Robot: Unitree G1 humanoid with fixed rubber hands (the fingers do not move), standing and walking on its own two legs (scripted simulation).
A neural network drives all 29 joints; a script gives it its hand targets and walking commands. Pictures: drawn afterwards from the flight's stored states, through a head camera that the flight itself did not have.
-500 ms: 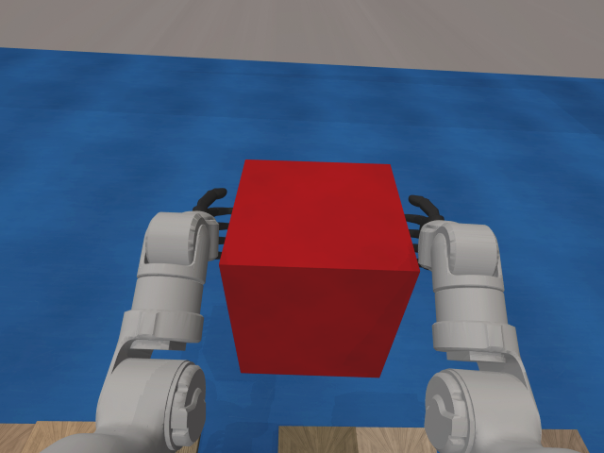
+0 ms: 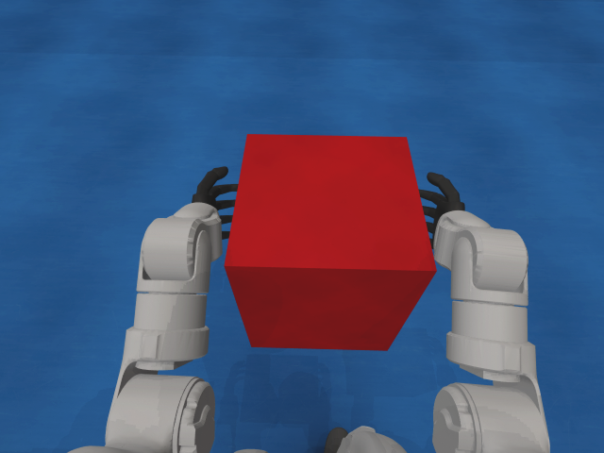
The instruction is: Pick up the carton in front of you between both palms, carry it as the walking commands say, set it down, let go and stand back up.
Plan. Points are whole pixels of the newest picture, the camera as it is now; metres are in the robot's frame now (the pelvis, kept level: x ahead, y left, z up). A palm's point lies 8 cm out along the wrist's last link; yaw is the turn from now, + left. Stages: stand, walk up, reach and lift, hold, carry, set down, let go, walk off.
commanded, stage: carry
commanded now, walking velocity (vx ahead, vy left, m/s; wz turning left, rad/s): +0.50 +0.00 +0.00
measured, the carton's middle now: (322, 250) +0.38 +0.00 +0.02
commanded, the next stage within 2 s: none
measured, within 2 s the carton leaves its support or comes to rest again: neither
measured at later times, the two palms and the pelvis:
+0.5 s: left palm (214, 78) +0.66 +0.20 +0.11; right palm (392, 87) +0.65 -0.10 +0.11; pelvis +0.30 +0.05 -0.01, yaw +0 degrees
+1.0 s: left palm (257, 8) +0.96 +0.16 +0.09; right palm (391, 11) +0.98 -0.14 +0.09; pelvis +0.61 +0.00 +0.00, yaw +1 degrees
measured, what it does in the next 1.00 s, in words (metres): walks ahead: left foot 0.03 m lower, then right foot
